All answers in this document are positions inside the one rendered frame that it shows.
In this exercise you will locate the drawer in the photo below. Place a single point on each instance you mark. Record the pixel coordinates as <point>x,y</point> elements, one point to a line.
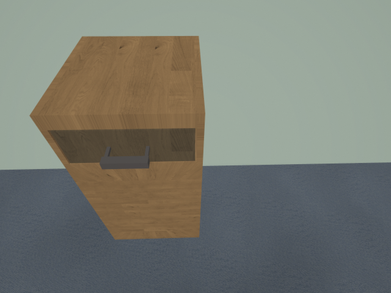
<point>88,146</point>

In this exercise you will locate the handle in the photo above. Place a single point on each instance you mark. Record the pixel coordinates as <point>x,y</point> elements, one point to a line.
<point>124,162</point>

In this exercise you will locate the cabinet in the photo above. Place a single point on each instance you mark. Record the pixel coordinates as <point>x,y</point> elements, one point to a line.
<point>132,82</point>

